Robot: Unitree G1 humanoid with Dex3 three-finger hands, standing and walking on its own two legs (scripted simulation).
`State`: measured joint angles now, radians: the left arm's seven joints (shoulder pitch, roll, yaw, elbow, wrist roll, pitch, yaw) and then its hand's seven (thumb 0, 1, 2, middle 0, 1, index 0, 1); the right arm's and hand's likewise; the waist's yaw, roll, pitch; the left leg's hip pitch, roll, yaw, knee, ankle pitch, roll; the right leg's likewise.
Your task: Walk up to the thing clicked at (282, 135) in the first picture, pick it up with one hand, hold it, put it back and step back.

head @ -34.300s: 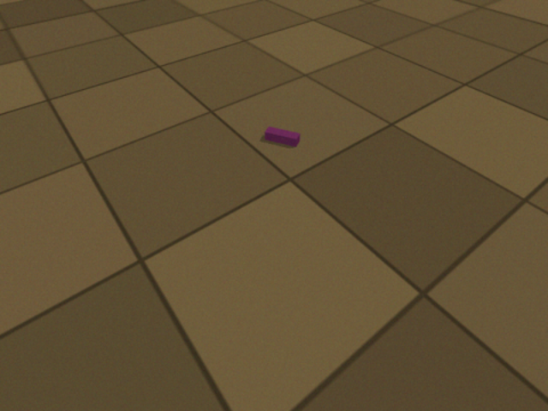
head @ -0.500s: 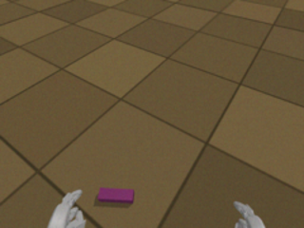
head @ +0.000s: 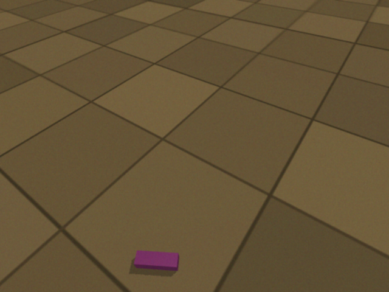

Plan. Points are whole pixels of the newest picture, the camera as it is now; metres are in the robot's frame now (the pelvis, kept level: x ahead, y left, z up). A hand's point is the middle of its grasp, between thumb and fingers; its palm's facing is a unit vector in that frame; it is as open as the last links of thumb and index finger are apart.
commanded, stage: stand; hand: left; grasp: from above
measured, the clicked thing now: (157, 260) +0.44 +0.22 -0.75
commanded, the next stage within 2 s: step back in 1.92 s
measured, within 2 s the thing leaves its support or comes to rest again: neither
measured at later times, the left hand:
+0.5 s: hand out of the picture +0.05 +0.23 -0.16, palm faces +0.03 -0.94 -0.34, open 7.4 cm
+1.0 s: hand out of the picture +0.08 +0.23 -0.15, palm faces +0.02 -0.94 -0.34, open 7.4 cm
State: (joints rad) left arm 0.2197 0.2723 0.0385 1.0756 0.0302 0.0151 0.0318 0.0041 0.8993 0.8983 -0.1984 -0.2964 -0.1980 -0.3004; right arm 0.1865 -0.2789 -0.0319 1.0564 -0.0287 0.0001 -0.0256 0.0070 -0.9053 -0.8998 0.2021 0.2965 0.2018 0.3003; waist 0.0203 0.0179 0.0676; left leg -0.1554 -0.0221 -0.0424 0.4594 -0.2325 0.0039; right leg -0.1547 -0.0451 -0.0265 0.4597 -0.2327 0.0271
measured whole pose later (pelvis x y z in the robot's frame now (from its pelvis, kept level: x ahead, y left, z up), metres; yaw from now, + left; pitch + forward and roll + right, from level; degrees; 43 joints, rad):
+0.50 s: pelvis +0.00 -0.01 +0.01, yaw +0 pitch -4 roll +0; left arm 0.14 0.30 0.04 1.16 0.02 0.00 0.02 0.00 0.90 0.90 -0.20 -0.30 -0.20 -0.30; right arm 0.16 -0.31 -0.02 1.14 -0.02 0.00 -0.02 0.00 -0.91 -0.90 0.20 0.30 0.20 0.30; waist 0.01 0.02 0.07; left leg -0.11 -0.01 -0.05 0.37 -0.18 -0.01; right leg -0.11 -0.03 -0.03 0.36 -0.18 0.02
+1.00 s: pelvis +0.01 -0.01 +0.01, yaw +0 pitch -3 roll +0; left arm 0.10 0.31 0.03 1.16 0.02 -0.01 0.01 0.00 0.90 0.90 -0.20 -0.30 -0.20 -0.30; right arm 0.12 -0.32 -0.01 1.14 -0.02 0.00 -0.02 0.00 -0.91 -0.90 0.20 0.30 0.20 0.30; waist 0.00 0.02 0.07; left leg -0.09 0.00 -0.05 0.33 -0.18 -0.01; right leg -0.09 -0.03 -0.03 0.33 -0.18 0.01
